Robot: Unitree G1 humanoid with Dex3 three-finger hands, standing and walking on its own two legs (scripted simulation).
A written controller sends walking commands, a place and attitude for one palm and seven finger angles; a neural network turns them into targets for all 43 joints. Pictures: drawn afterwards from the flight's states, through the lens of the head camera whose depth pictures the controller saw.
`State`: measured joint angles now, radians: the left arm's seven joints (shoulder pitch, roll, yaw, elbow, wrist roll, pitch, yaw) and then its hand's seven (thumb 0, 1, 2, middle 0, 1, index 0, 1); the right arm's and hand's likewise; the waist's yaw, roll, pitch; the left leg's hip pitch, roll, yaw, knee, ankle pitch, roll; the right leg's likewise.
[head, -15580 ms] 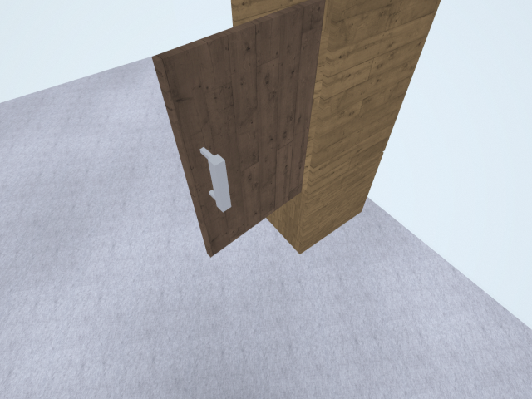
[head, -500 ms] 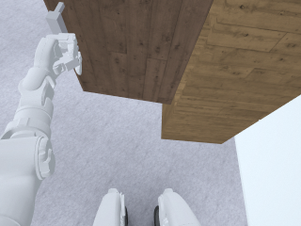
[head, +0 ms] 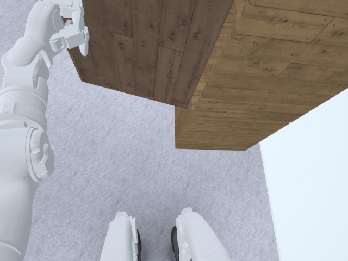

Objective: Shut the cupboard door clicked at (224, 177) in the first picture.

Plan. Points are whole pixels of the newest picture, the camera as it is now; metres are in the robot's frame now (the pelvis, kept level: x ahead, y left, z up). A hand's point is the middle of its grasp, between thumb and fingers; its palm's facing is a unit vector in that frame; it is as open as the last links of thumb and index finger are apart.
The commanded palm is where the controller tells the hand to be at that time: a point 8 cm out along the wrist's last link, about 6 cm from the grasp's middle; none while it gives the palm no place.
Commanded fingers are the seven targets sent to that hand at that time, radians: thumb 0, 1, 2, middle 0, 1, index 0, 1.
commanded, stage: push the door shut along its arc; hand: left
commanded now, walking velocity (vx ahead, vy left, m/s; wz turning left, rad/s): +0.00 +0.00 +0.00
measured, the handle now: (54, 4) +0.64 +0.19 +0.09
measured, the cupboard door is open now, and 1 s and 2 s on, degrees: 77 73 73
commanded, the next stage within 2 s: pull the fist back off the door in 0.46 s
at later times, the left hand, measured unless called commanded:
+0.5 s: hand (102, 17) +0.60 +0.09 +0.10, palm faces -0.38 -0.92 -0.03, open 2.7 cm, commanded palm +0.62 +0.11 +0.09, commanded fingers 0.00 0.90 0.90 -1.30 -1.50 -1.30 -1.50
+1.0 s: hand (118, 20) +0.60 +0.06 +0.10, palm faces +0.00 -1.00 +0.01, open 3.0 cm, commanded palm +0.56 +0.11 +0.09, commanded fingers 0.00 0.90 0.90 -1.30 -1.50 -1.30 -1.50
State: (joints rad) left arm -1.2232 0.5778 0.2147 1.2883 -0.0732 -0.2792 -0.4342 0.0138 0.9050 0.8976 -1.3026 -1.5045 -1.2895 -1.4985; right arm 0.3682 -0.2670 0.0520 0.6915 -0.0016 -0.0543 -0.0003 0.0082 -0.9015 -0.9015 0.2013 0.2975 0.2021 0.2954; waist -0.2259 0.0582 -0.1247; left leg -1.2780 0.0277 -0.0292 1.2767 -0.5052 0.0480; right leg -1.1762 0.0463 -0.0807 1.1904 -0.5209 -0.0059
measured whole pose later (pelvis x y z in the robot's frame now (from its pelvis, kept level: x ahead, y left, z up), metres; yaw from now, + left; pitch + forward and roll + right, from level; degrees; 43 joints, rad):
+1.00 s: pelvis +0.01 -0.02 +0.01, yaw -1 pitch +29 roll -4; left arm -1.24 0.45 0.37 1.33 0.04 -0.29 0.02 0.01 0.88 0.89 -1.30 -1.50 -1.30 -1.50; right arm 0.45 -0.24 0.05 0.65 -0.07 0.00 0.09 0.01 -0.90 -0.90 0.20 0.30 0.20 0.30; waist -0.28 0.09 -0.14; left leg -1.25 0.05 -0.01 1.23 -0.50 0.02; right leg -1.17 0.07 -0.06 1.17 -0.51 -0.03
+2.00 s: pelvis +0.03 -0.02 +0.08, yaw +2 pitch +11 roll -1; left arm -0.36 0.24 0.14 0.56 -0.19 -0.31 -0.13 0.01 0.90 0.90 -1.30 -1.50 -1.30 -1.50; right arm 0.33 -0.25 0.01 0.60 0.05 0.03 0.00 0.01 -0.90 -0.90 0.20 0.30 0.20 0.30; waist -0.05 0.04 -0.12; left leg -0.66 0.01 0.01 0.87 -0.41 0.02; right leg -0.59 0.04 -0.03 0.83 -0.44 -0.02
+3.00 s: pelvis +0.05 -0.02 +0.12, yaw +3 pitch -3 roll +0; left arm 0.46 0.33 0.33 -0.35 -0.08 -0.03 0.10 0.01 0.90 0.90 -0.24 -0.34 -0.23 -0.33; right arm 0.19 -0.24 0.03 0.63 0.02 -0.06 -0.07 0.02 -0.90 -0.90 0.20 0.30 0.20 0.30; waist 0.08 0.08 -0.01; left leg -0.13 -0.03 0.01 0.42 -0.24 0.03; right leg -0.07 0.01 -0.03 0.41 -0.28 -0.01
